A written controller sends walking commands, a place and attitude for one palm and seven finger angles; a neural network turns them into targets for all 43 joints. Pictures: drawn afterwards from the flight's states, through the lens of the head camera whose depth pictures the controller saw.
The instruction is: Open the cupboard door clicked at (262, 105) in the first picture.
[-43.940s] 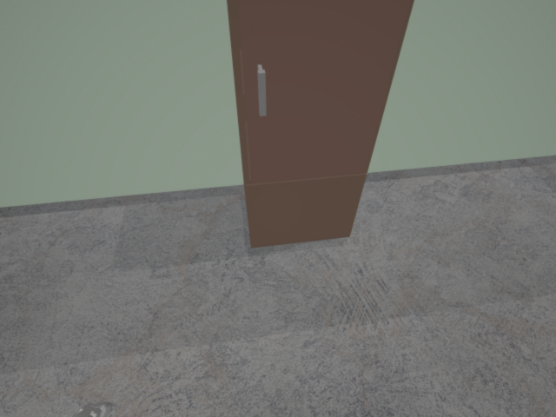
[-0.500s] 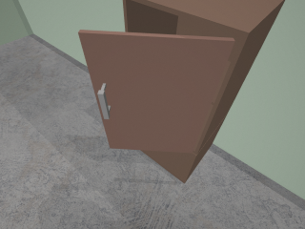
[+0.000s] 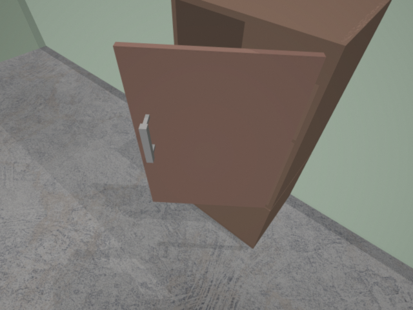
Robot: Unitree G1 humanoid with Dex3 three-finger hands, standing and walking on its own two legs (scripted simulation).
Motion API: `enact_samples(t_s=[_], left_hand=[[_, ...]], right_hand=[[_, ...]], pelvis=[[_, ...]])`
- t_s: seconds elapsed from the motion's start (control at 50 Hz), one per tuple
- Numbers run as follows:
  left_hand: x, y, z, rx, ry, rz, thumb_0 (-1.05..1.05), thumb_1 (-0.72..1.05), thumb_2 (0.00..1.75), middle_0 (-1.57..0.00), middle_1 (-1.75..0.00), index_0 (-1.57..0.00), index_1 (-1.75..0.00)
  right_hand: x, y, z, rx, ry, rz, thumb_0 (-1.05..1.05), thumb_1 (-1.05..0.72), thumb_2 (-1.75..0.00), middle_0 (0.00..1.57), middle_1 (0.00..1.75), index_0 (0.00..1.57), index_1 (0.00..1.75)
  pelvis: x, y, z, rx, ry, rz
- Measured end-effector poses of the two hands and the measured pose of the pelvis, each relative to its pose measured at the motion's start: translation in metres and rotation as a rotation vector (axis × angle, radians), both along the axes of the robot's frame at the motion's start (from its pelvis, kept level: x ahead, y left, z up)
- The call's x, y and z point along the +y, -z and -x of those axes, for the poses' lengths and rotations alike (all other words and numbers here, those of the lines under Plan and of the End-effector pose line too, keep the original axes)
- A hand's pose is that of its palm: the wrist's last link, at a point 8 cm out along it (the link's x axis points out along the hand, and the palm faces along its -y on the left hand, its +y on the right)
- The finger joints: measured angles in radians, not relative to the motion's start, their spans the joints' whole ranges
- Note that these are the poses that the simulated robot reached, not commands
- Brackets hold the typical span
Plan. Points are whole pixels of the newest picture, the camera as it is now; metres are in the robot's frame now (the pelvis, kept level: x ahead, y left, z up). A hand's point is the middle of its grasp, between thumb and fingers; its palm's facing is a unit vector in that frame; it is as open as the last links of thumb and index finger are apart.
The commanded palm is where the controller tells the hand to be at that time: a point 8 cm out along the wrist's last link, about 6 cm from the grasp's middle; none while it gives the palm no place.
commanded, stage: come to a stop and stand still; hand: left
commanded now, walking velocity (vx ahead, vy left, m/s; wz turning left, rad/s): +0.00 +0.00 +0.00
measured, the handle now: (148, 139) +0.50 +0.19 +0.01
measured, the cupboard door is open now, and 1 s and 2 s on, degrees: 36 36 36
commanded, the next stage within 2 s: look again from close up in 0.02 s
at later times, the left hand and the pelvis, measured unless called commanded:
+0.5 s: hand out of the picture +0.02 +0.19 -0.18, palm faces +0.01 -0.98 -0.20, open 7.4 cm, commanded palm none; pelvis +0.00 +0.00 +0.00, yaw +0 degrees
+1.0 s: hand (117, 271) +0.19 +0.18 -0.02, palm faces +0.07 -1.00 -0.05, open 8.0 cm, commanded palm +0.12 +0.25 -0.05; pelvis -0.04 -0.02 -0.06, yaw +1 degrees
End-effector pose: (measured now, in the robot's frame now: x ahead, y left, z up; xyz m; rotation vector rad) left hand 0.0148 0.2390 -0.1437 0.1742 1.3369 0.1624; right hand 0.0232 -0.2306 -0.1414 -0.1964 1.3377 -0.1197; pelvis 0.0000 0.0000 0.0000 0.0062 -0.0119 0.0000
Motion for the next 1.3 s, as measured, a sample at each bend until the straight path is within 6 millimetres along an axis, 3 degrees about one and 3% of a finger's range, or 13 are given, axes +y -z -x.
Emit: enact_samples(t_s=[0.22, 0.72, 0.76, 0.88, 0.94, 1.0, 1.12, 1.2, 1.3], left_hand=[[0.001, 0.002, -0.001, 0.01, 0.006, 0.008, 0.0, 0.9, 0.9, -0.2, -0.3, -0.2, -0.3], [-0.004, 0.003, 0.008, 0.023, -0.003, 0.013, 0.0, 0.9, 0.9, -0.2, -0.3, -0.2, -0.3], [0.0, -0.016, -0.018, -0.156, -0.094, 0.01, 0.01, 0.9, 0.9, -0.21, -0.3, -0.2, -0.3], [0.005, -0.118, -0.127, -0.936, -0.088, -0.017, 0.01, 0.85, 0.88, -0.21, -0.34, -0.2, -0.33], [0.001, -0.137, -0.151, -1.22, 0.002, 0.035, 0.01, 0.8, 0.85, -0.21, -0.37, -0.2, -0.37], [-0.005, -0.127, -0.149, -1.363, 0.141, 0.089, 0.0, 0.74, 0.83, -0.21, -0.41, -0.21, -0.4], [0.005, -0.081, -0.109, -1.265, 0.097, 0.134, 0.0, 0.6, 0.77, -0.23, -0.49, -0.22, -0.49], [0.013, -0.089, -0.095, -1.286, 0.063, 0.065, 0.01, 0.51, 0.74, -0.23, -0.55, -0.23, -0.55], [0.016, -0.108, -0.114, -1.343, 0.146, 0.074, 0.01, 0.39, 0.69, -0.24, -0.62, -0.24, -0.62]], right_hand=[[0.0, -0.001, 0.007, 0.021, 0.013, 0.009, 0.01, -0.9, -0.9, 0.2, 0.3, 0.2, 0.3], [0.003, -0.002, -0.005, -0.008, 0.007, 0.004, 0.0, -0.9, -0.9, 0.2, 0.3, 0.2, 0.3], [0.002, -0.006, -0.014, -0.104, 0.009, 0.013, 0.01, -0.9, -0.9, 0.2, 0.3, 0.2, 0.3], [-0.008, -0.02, -0.065, -0.47, -0.038, 0.019, 0.01, -0.9, -0.9, 0.2, 0.3, 0.2, 0.3], [-0.018, -0.024, -0.094, -0.605, -0.076, 0.025, 0.01, -0.9, -0.9, 0.2, 0.3, 0.2, 0.3], [-0.03, -0.024, -0.119, -0.72, -0.12, 0.038, 0.01, -0.9, -0.9, 0.2, 0.3, 0.2, 0.3], [-0.041, -0.017, -0.15, -0.831, -0.167, 0.073, 0.01, -0.9, -0.9, 0.2, 0.3, 0.2, 0.3], [-0.035, -0.006, -0.148, -0.805, -0.192, 0.072, 0.01, -0.9, -0.9, 0.2, 0.3, 0.2, 0.3], [-0.022, 0.014, -0.127, -0.715, -0.186, 0.036, 0.01, -0.9, -0.9, 0.2, 0.3, 0.2, 0.3]], pelvis=[[0.003, 0.0, -0.001, 0.002, 0.003, 0.0], [0.003, 0.0, -0.001, 0.006, 0.002, 0.006], [0.004, 0.001, 0.002, 0.007, -0.003, 0.003], [-0.001, 0.015, 0.016, 0.06, -0.044, -0.004], [-0.008, 0.032, 0.027, 0.133, -0.03, -0.006], [-0.016, 0.056, 0.039, 0.192, -0.02, -0.007], [-0.026, 0.089, 0.049, 0.23, -0.029, 0.005], [-0.03, 0.093, 0.05, 0.23, -0.044, 0.028], [-0.032, 0.092, 0.052, 0.232, -0.055, 0.047]])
